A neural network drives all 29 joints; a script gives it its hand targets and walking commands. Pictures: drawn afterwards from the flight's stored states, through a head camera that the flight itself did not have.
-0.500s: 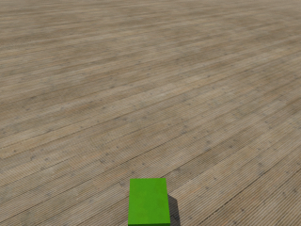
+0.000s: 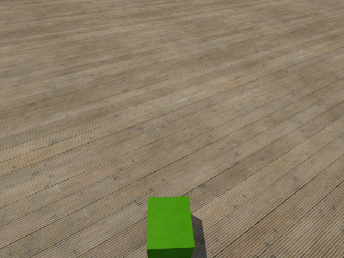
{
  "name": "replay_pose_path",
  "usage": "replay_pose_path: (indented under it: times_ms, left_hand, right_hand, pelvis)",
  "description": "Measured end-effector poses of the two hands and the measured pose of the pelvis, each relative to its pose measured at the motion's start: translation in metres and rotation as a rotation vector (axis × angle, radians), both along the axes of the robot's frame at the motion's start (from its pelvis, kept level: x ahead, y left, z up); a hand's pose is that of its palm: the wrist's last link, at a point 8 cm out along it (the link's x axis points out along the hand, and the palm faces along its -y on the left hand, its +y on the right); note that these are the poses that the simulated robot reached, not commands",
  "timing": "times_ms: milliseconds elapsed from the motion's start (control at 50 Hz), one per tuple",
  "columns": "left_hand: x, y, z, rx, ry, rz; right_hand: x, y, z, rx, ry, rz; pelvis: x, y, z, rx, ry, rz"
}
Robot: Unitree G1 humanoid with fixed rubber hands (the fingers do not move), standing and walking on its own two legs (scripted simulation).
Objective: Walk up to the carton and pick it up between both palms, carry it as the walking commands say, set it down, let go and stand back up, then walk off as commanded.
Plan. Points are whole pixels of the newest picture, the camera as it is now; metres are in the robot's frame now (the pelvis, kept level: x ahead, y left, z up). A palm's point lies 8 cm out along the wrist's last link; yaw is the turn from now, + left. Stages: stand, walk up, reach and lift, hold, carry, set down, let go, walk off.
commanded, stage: walk off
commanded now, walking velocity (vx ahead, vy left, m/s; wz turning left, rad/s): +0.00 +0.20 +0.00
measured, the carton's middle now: (169, 227) +0.46 +0.00 -0.69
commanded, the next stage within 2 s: stand in 0.34 s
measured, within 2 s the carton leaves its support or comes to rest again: neither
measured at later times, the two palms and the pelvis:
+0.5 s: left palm out of the picture +0.04 +0.37 -0.16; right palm out of the picture -0.01 -0.18 -0.13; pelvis -0.01 +0.10 -0.01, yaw -2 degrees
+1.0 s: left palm out of the picture +0.00 +0.43 -0.16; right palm out of the picture -0.05 -0.05 -0.14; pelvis -0.03 +0.19 -0.01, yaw -1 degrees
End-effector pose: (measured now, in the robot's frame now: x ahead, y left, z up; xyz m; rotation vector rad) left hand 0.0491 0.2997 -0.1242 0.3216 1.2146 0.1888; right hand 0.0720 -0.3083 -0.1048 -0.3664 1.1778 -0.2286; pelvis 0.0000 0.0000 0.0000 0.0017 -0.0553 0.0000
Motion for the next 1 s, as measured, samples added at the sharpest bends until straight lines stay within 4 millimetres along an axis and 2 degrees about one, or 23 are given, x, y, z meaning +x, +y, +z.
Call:
replay_pose_path:
  times_ms: [120,180,240,340,420,540,680,740,800,840,940,1000]
  left_hand:
    - [0.005,-0.013,-0.005,-0.028,0.001,0.008]
    - [0.004,-0.011,-0.009,-0.031,0.004,0.020]
    - [-0.003,0.000,-0.013,-0.017,0.020,0.037]
    - [-0.013,0.037,-0.025,0.005,0.043,0.072]
    - [-0.012,0.060,-0.034,-0.009,0.072,0.065]
    - [-0.003,0.075,-0.031,-0.052,0.083,0.024]
    - [0.003,0.086,-0.026,-0.082,0.063,0.003]
    - [-0.011,0.093,-0.016,-0.070,0.063,0.018]
    - [-0.047,0.110,-0.013,-0.040,0.110,0.081]
    - [-0.059,0.120,-0.014,-0.037,0.125,0.099]
    - [-0.054,0.130,-0.033,-0.096,0.094,0.072]
    - [-0.053,0.130,-0.037,-0.146,0.081,0.075]
  right_hand:
    - [-0.014,0.021,-0.017,0.035,0.097,-0.015]
    - [-0.024,0.032,-0.024,0.057,0.134,-0.027]
    - [-0.032,0.042,-0.028,0.061,0.156,-0.034]
    - [-0.047,0.065,-0.029,0.040,0.182,-0.040]
    - [-0.066,0.091,-0.026,0.025,0.195,-0.068]
    - [-0.089,0.144,-0.030,0.068,0.195,-0.121]
    - [-0.096,0.202,-0.044,0.147,0.182,-0.148]
    - [-0.101,0.219,-0.046,0.188,0.183,-0.168]
    - [-0.105,0.228,-0.048,0.200,0.190,-0.153]
    - [-0.109,0.233,-0.047,0.197,0.191,-0.141]
    - [-0.120,0.248,-0.047,0.158,0.168,-0.129]
    - [-0.124,0.259,-0.040,0.137,0.171,-0.127]
  pelvis:
    - [0.003,0.007,-0.002,-0.002,0.010,0.010]
    - [0.003,0.013,-0.005,-0.006,0.020,0.008]
    - [0.003,0.023,-0.008,-0.018,0.030,0.012]
    - [0.001,0.050,-0.016,-0.024,0.042,0.012]
    - [-0.003,0.075,-0.018,-0.007,0.044,0.001]
    - [-0.006,0.105,-0.013,0.002,0.040,-0.039]
    - [-0.009,0.133,-0.011,0.008,0.027,-0.057]
    - [-0.010,0.144,-0.007,0.016,0.024,-0.068]
    - [-0.018,0.155,-0.006,0.008,0.027,-0.050]
    - [-0.021,0.162,-0.006,-0.006,0.026,-0.036]
    - [-0.029,0.184,-0.016,-0.042,0.016,-0.014]
    - [-0.032,0.195,-0.013,-0.029,0.008,-0.025]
